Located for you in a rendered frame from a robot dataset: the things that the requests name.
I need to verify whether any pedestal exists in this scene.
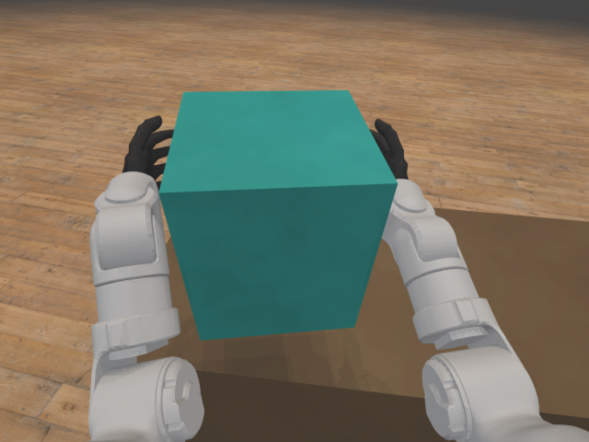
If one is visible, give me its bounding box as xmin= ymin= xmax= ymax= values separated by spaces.
xmin=137 ymin=208 xmax=589 ymax=442

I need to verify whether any left robot hand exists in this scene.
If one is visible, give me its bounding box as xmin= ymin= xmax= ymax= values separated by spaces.
xmin=122 ymin=116 xmax=174 ymax=191

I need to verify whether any left robot forearm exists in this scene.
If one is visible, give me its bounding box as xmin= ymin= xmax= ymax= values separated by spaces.
xmin=88 ymin=171 xmax=180 ymax=436

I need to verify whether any right robot upper arm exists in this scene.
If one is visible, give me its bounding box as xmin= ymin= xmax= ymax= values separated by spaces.
xmin=422 ymin=344 xmax=589 ymax=442

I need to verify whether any right robot forearm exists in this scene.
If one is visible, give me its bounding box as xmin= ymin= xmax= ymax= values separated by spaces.
xmin=382 ymin=179 xmax=539 ymax=412

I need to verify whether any carton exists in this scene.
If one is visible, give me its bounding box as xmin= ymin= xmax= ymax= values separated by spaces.
xmin=159 ymin=90 xmax=398 ymax=341

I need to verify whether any left robot upper arm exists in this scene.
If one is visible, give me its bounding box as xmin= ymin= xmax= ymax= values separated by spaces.
xmin=87 ymin=356 xmax=204 ymax=442

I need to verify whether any right robot hand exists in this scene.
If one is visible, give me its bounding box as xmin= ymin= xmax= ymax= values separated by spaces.
xmin=369 ymin=119 xmax=408 ymax=180

